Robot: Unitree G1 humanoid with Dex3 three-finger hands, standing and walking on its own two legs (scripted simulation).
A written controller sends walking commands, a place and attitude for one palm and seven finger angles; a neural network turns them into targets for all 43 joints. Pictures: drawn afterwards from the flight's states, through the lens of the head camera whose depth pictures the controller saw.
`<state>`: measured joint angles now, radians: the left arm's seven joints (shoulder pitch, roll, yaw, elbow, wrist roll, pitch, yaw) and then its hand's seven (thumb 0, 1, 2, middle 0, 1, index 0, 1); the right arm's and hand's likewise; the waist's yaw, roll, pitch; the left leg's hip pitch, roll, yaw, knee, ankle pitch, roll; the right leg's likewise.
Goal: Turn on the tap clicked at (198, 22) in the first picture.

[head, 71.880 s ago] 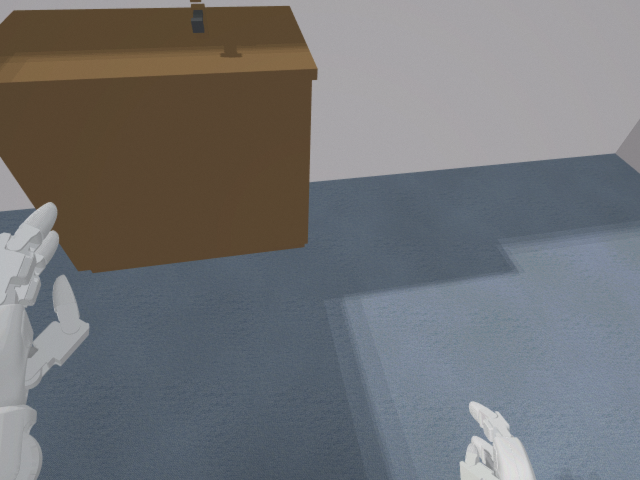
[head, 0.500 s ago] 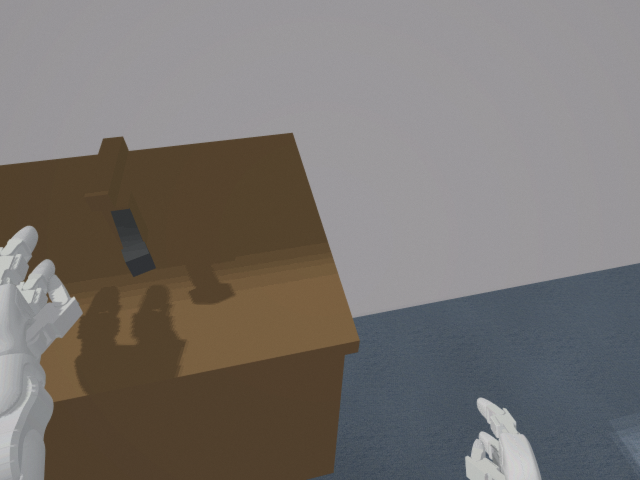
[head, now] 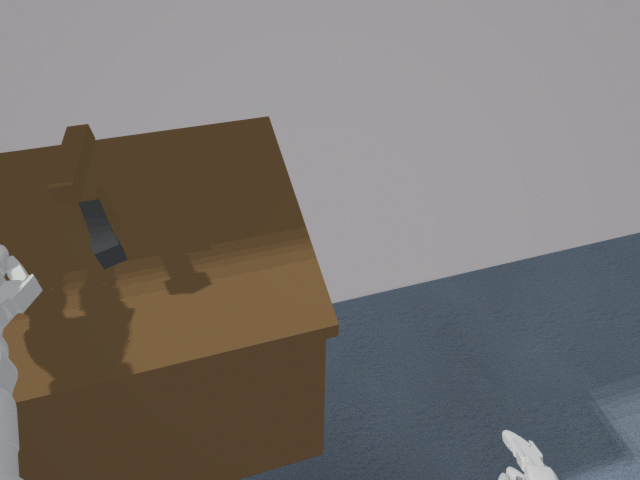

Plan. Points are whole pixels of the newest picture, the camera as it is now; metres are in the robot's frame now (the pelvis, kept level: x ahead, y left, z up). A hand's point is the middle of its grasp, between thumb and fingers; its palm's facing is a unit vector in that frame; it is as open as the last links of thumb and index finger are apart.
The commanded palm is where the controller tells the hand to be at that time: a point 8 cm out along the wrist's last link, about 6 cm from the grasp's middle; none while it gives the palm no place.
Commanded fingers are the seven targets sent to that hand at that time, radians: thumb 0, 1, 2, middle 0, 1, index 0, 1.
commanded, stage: reach beside the lever's end, fingers flat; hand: left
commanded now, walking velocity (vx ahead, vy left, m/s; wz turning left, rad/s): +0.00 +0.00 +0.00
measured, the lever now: (109, 250) +0.34 +0.28 +0.12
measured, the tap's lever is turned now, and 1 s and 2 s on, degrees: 19 19 19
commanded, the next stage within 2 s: push the lever round in 0.62 s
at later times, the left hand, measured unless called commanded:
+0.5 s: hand (28, 278) +0.31 +0.38 +0.10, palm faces +0.54 -0.83 -0.13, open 7.8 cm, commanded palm +0.26 +0.42 +0.10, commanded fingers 0.00 0.90 0.90 -0.15 -0.15 -0.15 -0.15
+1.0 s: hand (39, 282) +0.30 +0.36 +0.10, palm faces +0.52 -0.85 -0.10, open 7.8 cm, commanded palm +0.25 +0.40 +0.10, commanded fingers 0.00 0.90 0.90 -0.15 -0.15 -0.15 -0.15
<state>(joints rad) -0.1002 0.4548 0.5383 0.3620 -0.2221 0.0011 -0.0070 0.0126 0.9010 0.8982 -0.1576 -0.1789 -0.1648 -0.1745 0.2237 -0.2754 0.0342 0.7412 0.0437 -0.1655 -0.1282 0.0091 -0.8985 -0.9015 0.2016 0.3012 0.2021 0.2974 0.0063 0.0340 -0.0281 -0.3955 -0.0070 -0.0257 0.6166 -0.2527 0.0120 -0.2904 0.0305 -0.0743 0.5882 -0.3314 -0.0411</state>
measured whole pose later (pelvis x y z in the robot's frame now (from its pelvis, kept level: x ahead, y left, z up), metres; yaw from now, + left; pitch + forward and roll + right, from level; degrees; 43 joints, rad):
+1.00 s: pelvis +0.01 +0.02 +0.00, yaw +0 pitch +4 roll -1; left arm -0.09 0.42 0.53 0.37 -0.22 -0.09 -0.04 0.01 0.90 0.90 -0.15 -0.16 -0.16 -0.15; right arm 0.23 -0.25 0.04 0.70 0.04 -0.16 -0.11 0.01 -0.90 -0.90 0.20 0.30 0.20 0.30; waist 0.01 0.03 -0.06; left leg -0.45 -0.02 -0.02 0.67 -0.29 0.03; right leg -0.34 0.02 -0.07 0.62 -0.36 -0.02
